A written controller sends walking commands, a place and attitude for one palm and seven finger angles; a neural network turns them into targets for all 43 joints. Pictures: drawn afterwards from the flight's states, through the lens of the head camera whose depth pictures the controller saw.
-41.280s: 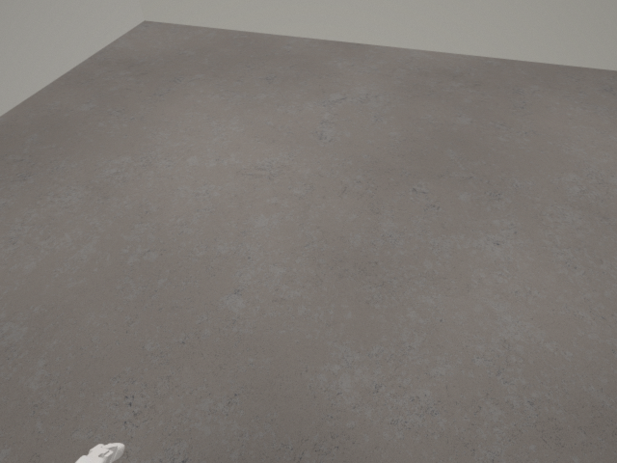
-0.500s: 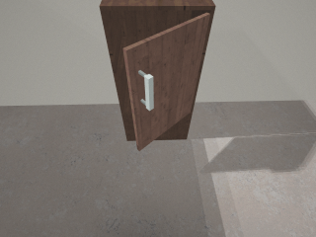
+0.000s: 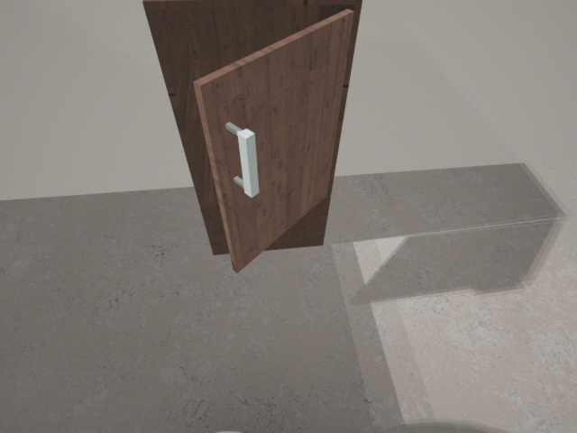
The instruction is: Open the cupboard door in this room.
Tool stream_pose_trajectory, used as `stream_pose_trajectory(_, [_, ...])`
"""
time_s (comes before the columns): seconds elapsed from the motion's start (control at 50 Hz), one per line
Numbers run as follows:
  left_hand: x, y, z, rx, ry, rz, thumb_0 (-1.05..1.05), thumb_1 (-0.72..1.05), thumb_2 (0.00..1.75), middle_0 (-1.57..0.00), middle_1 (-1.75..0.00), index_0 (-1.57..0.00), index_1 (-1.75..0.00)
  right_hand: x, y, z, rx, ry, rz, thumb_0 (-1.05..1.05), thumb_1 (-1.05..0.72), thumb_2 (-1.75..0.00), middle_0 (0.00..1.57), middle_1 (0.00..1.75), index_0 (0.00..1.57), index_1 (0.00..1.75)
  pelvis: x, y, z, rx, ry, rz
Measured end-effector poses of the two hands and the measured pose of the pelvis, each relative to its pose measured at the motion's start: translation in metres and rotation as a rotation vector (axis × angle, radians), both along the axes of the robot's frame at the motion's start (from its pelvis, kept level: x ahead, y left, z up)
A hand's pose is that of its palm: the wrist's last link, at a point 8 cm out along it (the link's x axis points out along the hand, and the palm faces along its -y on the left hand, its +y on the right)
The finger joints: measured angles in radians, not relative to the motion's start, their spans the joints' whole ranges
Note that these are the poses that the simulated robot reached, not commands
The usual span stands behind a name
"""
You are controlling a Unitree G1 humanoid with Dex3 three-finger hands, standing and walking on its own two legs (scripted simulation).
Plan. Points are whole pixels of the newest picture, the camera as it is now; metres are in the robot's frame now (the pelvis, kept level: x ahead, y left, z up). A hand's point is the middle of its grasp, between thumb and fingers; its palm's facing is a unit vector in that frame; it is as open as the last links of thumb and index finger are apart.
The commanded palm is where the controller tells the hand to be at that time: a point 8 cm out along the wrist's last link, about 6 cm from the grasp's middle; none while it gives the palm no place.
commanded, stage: walk to a spot facing it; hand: left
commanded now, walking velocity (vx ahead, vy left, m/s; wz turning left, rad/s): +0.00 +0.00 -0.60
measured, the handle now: (242, 160) +0.59 +0.14 +0.00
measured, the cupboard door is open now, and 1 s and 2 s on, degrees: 41 41 41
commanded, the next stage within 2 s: none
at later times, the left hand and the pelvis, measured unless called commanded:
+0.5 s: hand out of the picture +0.06 +0.16 -0.15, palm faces -0.17 -0.94 -0.30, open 7.4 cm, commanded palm none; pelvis -0.02 -0.04 +0.01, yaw -16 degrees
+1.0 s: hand (196, 403) +0.19 +0.17 -0.16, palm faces -0.49 -0.84 -0.24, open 7.4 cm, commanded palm none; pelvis +0.01 +0.01 +0.01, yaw -34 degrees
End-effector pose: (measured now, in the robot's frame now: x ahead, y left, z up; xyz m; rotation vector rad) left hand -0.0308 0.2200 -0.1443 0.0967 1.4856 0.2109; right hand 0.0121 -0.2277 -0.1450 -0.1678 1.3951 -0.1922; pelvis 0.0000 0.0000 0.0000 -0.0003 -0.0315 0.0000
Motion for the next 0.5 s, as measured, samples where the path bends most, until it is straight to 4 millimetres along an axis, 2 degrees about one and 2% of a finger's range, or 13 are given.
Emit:
stream_pose_trajectory(0.14, [0.035, 0.018, 0.003, 0.048, -0.05, -0.097, 0.0, 0.91, 0.89, -0.2, -0.3, -0.2, -0.3, -0.014, -0.015, -0.005, -0.014, -0.042, -0.064, 0.0, -0.91, -0.9, 0.2, 0.29, 0.2, 0.3, -0.014, -0.004, -0.006, 0.025, 0.031, -0.09])
stream_pose_trajectory(0.24, [0.065, 0.015, 0.014, 0.109, -0.132, -0.184, 0.0, 0.91, 0.89, -0.2, -0.3, -0.2, -0.3, -0.028, -0.036, -0.019, 0.009, -0.064, -0.11, 0.0, -0.91, -0.9, 0.2, 0.3, 0.2, 0.3, -0.026, -0.02, -0.012, 0.037, 0.038, -0.142])
stream_pose_trajectory(0.28, [0.072, 0.011, 0.021, 0.127, -0.156, -0.199, 0.0, 0.91, 0.89, -0.2, -0.3, -0.2, -0.3, -0.029, -0.044, -0.018, 0.016, -0.055, -0.124, 0.0, -0.91, -0.9, 0.2, 0.29, 0.2, 0.3, -0.027, -0.025, -0.008, 0.038, 0.034, -0.145])
stream_pose_trajectory(0.38, [0.082, -0.004, 0.033, 0.134, -0.161, -0.246, 0.0, 0.91, 0.89, -0.2, -0.3, -0.2, -0.3, -0.017, -0.061, -0.004, 0.008, -0.113, -0.17, 0.01, -0.91, -0.9, 0.2, 0.29, 0.2, 0.3, -0.026, -0.034, 0.004, 0.052, 0.033, -0.206])
stream_pose_trajectory(0.5, [0.091, -0.019, 0.033, 0.103, -0.153, -0.299, 0.0, 0.9, 0.89, -0.2, -0.3, -0.2, -0.3, 0.008, -0.071, 0.011, -0.017, -0.216, -0.22, 0.01, -0.91, -0.9, 0.2, 0.29, 0.2, 0.3, -0.022, -0.036, 0.009, 0.048, 0.039, -0.28])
